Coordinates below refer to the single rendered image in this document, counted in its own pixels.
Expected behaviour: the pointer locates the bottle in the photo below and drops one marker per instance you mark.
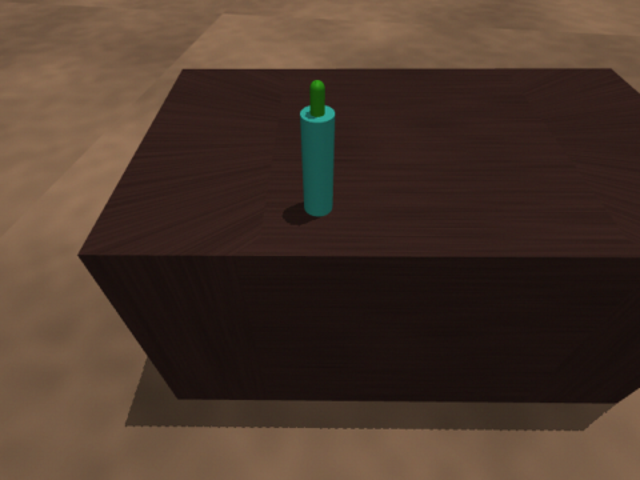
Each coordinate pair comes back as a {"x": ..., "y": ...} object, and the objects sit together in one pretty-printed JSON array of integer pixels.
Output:
[{"x": 317, "y": 123}]

